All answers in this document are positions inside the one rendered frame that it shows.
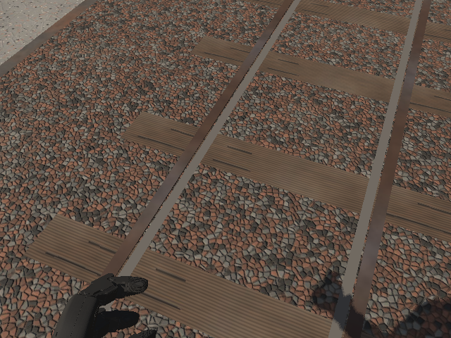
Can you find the left robot hand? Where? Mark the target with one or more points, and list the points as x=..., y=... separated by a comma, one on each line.
x=82, y=317

